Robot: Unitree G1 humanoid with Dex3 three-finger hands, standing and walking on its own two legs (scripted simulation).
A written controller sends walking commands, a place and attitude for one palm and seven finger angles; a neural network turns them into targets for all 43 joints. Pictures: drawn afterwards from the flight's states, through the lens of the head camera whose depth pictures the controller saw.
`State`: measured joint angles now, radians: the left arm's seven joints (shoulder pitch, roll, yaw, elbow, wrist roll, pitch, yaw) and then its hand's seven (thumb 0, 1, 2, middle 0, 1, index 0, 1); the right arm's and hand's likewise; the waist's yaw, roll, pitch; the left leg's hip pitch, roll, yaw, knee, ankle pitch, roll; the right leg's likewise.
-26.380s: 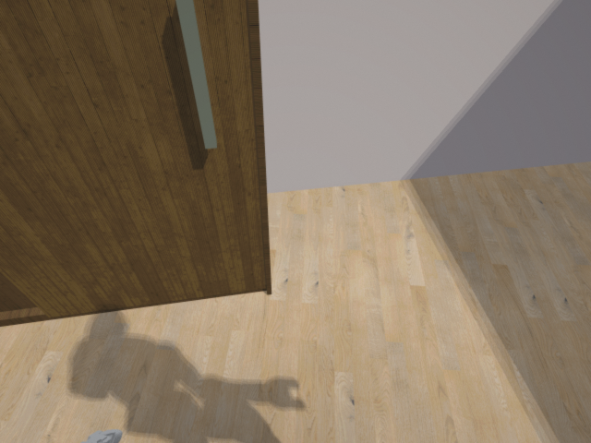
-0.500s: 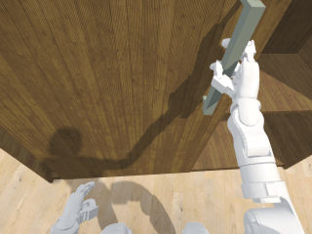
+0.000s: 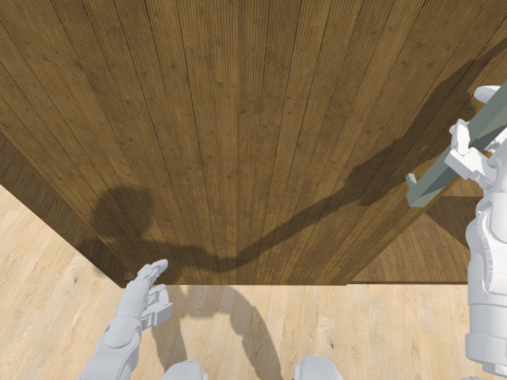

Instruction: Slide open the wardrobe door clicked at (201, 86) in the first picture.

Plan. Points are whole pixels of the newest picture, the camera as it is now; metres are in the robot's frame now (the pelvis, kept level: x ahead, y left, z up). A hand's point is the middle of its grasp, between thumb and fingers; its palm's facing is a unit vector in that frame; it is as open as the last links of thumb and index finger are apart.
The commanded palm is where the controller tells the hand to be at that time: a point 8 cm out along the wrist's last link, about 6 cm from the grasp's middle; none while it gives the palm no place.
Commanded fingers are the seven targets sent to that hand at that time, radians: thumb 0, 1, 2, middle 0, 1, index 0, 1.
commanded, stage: stop walking and hold the door there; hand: right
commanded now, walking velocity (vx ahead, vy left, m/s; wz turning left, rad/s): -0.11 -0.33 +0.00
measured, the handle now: (464, 132) +0.42 -0.29 +0.16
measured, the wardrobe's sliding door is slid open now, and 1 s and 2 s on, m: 0.67 0.67 0.67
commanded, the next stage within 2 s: loosen the grip on the handle in 1.90 s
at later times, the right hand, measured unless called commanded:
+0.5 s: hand (460, 147) +0.38 -0.26 +0.17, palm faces +0.40 +0.90 -0.17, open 6.6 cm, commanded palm +0.33 -0.29 +0.16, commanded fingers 0.00 -0.90 -0.90 0.45 1.40 0.45 1.40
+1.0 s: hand (461, 148) +0.37 -0.26 +0.17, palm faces +0.36 +0.92 -0.17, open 6.6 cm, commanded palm +0.34 -0.29 +0.16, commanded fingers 0.00 -0.90 -0.90 0.45 1.40 0.45 1.40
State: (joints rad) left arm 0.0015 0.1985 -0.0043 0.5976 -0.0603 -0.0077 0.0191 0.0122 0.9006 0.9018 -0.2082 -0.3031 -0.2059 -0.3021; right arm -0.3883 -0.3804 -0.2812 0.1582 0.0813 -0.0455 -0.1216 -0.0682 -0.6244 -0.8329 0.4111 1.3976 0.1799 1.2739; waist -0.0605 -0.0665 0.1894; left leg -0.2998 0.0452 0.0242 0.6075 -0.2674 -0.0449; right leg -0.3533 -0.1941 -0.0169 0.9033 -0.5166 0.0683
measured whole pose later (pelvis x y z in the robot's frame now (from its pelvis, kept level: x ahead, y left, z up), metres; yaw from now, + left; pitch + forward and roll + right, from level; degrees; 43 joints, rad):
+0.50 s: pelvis +0.00 -0.01 +0.02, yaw +6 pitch -1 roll +1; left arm 0.25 0.25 -0.01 0.73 -0.04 -0.02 0.11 0.01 0.90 0.90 -0.20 -0.30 -0.20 -0.30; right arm -0.27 -0.39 -0.33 0.38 0.06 -0.06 -0.16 -0.03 -0.65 -0.81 0.46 1.40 0.23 1.35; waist 0.00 -0.03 -0.06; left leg -0.22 0.01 -0.01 0.43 -0.19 -0.03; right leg -0.24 -0.05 -0.19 0.49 -0.23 -0.05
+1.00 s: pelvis +0.00 -0.03 +0.01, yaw +5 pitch +0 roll +2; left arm 0.14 0.30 0.02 0.67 -0.04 0.03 0.11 0.01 0.90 0.90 -0.21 -0.30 -0.20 -0.30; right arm -0.31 -0.36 -0.26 0.33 0.07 -0.06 -0.16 -0.04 -0.64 -0.80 0.46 1.40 0.24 1.38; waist -0.01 -0.05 -0.03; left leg -0.26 0.05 0.00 0.47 -0.20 -0.06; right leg -0.30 -0.01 -0.18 0.55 -0.25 -0.06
